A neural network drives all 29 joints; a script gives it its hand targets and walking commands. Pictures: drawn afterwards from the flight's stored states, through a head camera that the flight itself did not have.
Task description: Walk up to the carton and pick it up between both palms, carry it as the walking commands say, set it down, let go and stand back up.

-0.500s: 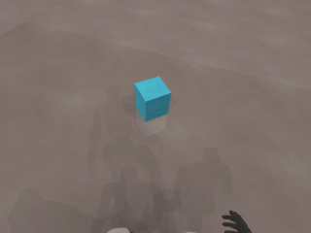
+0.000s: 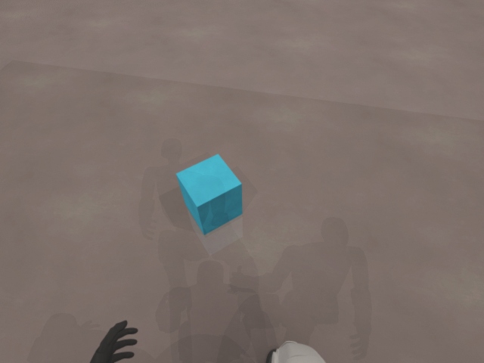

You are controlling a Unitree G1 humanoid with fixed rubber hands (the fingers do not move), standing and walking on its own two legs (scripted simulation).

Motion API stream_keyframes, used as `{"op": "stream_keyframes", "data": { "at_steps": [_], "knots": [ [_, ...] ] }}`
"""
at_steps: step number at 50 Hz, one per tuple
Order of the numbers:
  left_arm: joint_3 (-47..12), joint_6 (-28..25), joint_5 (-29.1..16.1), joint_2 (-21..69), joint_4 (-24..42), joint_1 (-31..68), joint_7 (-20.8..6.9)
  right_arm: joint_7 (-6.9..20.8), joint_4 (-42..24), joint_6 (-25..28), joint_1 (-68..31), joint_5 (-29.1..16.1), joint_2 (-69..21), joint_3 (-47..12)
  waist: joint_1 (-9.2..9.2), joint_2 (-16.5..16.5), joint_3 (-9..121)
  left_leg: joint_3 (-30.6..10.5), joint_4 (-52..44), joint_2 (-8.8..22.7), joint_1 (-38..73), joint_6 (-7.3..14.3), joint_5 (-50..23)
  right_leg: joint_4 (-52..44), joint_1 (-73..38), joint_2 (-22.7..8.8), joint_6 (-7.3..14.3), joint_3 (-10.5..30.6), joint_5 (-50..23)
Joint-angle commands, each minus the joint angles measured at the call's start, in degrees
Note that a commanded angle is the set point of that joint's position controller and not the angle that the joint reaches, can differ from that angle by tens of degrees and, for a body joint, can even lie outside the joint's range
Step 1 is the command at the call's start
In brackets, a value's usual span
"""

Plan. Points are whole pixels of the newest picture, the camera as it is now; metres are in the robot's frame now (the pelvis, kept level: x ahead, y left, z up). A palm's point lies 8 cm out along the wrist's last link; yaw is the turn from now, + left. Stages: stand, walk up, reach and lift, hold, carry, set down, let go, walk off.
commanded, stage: walk up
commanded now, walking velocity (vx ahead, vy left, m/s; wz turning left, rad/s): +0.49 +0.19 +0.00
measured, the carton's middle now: (211, 195) +0.83 +0.11 -0.64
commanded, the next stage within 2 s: none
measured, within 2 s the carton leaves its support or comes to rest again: neither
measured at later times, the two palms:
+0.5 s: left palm out of the picture +0.15 +0.31 -0.14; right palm (307, 240) +0.34 -0.15 -0.10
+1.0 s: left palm (129, 218) +0.42 +0.24 -0.11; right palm (344, 281) +0.26 -0.22 -0.13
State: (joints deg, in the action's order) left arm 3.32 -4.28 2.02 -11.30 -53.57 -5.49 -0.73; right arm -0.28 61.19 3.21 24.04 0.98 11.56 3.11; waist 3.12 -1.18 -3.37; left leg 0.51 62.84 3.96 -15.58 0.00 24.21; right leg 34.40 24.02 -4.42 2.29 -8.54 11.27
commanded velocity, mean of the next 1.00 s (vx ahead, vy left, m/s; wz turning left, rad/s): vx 0.32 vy -0.01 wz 0.00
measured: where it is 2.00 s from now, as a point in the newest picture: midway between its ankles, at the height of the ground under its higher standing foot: (234, 308)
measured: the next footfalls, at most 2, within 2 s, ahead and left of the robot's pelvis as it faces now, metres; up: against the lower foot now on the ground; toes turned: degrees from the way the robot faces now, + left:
left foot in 0.42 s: +0.33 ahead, +0.19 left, +0.00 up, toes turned +8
right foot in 0.94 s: +0.40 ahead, -0.11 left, +0.00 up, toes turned -9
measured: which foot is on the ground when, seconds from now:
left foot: up 0.00-0.40, down 0.42-0.94, up 0.96-1.00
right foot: down 0.00-0.42, up 0.44-0.92, down 0.94-1.00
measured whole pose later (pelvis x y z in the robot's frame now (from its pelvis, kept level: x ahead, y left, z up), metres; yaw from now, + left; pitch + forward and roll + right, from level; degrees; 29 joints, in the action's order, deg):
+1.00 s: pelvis +0.33 +0.01 +0.01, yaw +0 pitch -1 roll +1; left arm 1.8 -2.9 1.3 -9.7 -57.8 -8.5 0.4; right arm -1.2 63.6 0.5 22.2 0.7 10.7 3.2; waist 2.5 -1.5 -3.0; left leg 3.6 40.7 5.5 -14.8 -2.0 28.9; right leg 28.6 15.6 -4.2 0.2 -7.2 11.8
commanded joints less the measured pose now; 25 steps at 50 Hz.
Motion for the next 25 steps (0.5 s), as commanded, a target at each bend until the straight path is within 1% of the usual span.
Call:
{"op": "stream_keyframes", "data": {
  "at_steps": [1,2,3,4,5,7,11,13,14,15,16,17,18,19,20,21,22,23,24,25],
  "knots": [
    [1.9,-0.4,-0.6,-6.4,-2.4,-10.9,1.0,0.8,-3.4,-0.3,0.2,0.8,2.1,1.2,-3.79,6.9,3.1,-3.4,8.1,5.9,-16.5,0.0,-10.9,-21.4,-15.7,-17.4,2.4,21.9,-3.4],
    [1.2,-0.6,-0.5,-4.9,-2.2,-10.1,0.8,1.3,-2.9,-0.9,1.6,0.9,1.9,1.1,-2.65,8.6,2.6,-2.3,7.1,5.3,-14.0,-0.6,-12.2,-21.9,-13.0,-14.9,1.6,17.4,-5.0],
    [1.0,-0.8,-0.5,-4.8,-2.4,-11.2,0.6,1.7,-2.7,-1.6,1.9,1.2,2.1,1.2,-2.11,9.5,2.4,-1.4,6.2,4.6,-13.8,-0.9,-13.4,-22.1,-12.3,-13.8,1.4,14.7,-6.7],
    [1.0,-1.0,-0.5,-5.2,-2.8,-12.9,0.5,2.0,-3.1,-2.2,0.8,1.4,2.2,1.2,-2.03,10.1,1.9,-0.7,4.5,4.4,-14.7,-1.1,-14.5,-22.3,-12.6,-13.4,1.4,13.0,-8.4],
    [1.1,-1.1,-0.6,-5.7,-3.3,-14.8,0.6,2.4,-3.7,-2.7,-1.2,1.6,2.4,1.2,-2.31,10.5,1.1,-0.1,2.5,4.3,-15.8,-1.3,-15.9,-22.7,-12.8,-13.3,1.5,11.8,-9.5],
    [1.3,-1.3,-0.6,-6.6,-3.9,-18.1,0.8,3.0,-5.2,-3.3,-6.2,1.8,2.9,1.1,-3.17,11.1,-0.8,1.0,-2.2,4.4,-18.1,-1.8,-19.0,-24.0,-13.1,-13.3,1.7,10.4,-9.2],
    [1.5,-1.2,-0.9,-7.4,-3.9,-21.0,1.3,4.2,-8.0,-3.2,-15.9,1.8,2.3,0.1,-4.95,11.2,-3.4,2.8,-14.2,3.9,-18.8,-3.2,-23.2,-26.4,-13.6,-13.3,1.8,8.7,-3.2],
    [1.5,-1.1,-0.9,-7.9,-3.9,-21.4,1.3,4.5,-9.0,-2.8,-19.7,1.1,2.2,-0.1,-5.84,11.5,-3.9,3.8,-21.0,3.1,-16.4,-3.6,-23.3,-26.8,-13.9,-13.2,2.0,7.7,-1.5],
    [1.0,-1.1,-0.8,-7.5,-3.5,-20.4,0.9,4.4,-9.3,-2.6,-21.1,0.3,2.0,-0.4,-5.91,13.2,-3.4,4.6,-24.7,2.6,-13.1,-3.5,-22.3,-27.1,-13.2,-12.3,2.2,6.1,-0.2],
    [0.8,-0.9,-0.8,-6.8,-4.1,-20.4,0.8,4.0,-10.3,-2.1,-22.9,0.1,1.6,-0.8,-5.40,16.1,-2.3,5.6,-26.8,2.1,-9.6,-3.3,-20.1,-26.7,-13.2,-10.3,2.5,4.5,1.2],
    [0.8,-0.6,-0.7,-7.0,-4.6,-21.2,0.8,3.7,-10.2,-1.8,-23.1,0.3,2.0,-0.7,-5.91,15.0,-2.8,6.7,-28.1,1.4,-8.7,-3.1,-17.7,-25.9,-14.0,-10.7,2.7,4.7,0.9],
    [0.8,-0.3,-0.6,-7.3,-4.9,-22.2,0.9,3.3,-9.9,-1.5,-22.6,0.5,2.4,-0.6,-6.25,12.7,-3.2,7.0,-29.7,1.2,-7.8,-2.9,-16.5,-24.6,-15.0,-11.5,2.6,5.5,0.1],
    [0.8,0.0,-0.6,-7.5,-5.2,-22.6,1.2,2.9,-9.3,-1.1,-20.8,0.7,2.6,-0.5,-5.91,10.5,-3.2,7.0,-32.6,0.7,-6.0,-2.8,-16.5,-22.1,-15.9,-12.2,2.2,6.2,-1.5],
    [0.7,0.4,-0.8,-7.9,-5.4,-22.8,1.5,2.4,-8.2,-0.7,-17.3,0.9,3.2,-0.2,-4.78,7.7,-1.9,7.5,-36.2,0.1,-1.3,-2.5,-16.8,-17.4,-15.6,-11.8,1.3,5.5,-3.4],
    [0.2,0.6,-1.1,-7.1,-5.8,-23.6,1.5,1.8,-6.0,-0.1,-11.1,1.0,4.7,0.2,-2.60,3.4,1.5,8.4,-38.8,-0.5,6.9,-2.1,-16.4,-8.8,-14.3,-9.1,0.2,3.9,-6.0],
    [-0.8,0.5,-1.5,-4.1,-6.1,-25.1,1.4,1.0,-4.0,0.5,-4.2,1.6,7.5,0.8,-0.34,-2.4,7.1,2.3,-39.2,5.0,17.5,-0.9,-16.6,2.3,-8.5,-5.4,-1.1,2.3,-0.3],
    [-1.3,0.7,-1.8,-0.5,-6.1,-28.7,1.6,0.5,-4.5,0.7,1.9,2.1,15.6,2.3,2.64,-15.1,12.4,-21.4,-45.0,22.8,28.7,4.7,-22.4,20.0,7.7,2.5,-4.0,0.7,20.2],
    [1.5,1.9,-0.6,-4.5,-6.4,-28.2,1.7,-0.2,-3.4,0.2,6.2,0.4,19.4,3.1,3.18,-9.1,15.5,-31.0,-46.5,30.8,25.7,8.5,-30.7,30.7,7.7,0.8,-4.5,7.7,24.1],
    [2.1,2.2,-0.3,-5.1,-6.0,-25.1,1.3,-0.2,-4.1,0.5,0.1,-0.2,16.3,2.5,0.44,-5.5,12.2,-24.8,-45.4,27.1,19.4,7.8,-36.5,31.8,6.4,-1.4,-4.2,10.4,18.8],
    [1.7,2.2,-0.4,-3.5,-6.1,-22.7,1.1,-0.3,-4.8,0.9,-4.8,-0.1,11.9,1.7,-1.11,-6.2,7.7,-16.7,-44.7,22.6,13.7,7.1,-41.8,30.3,5.1,-2.5,-3.7,10.0,14.7]
  ]
}}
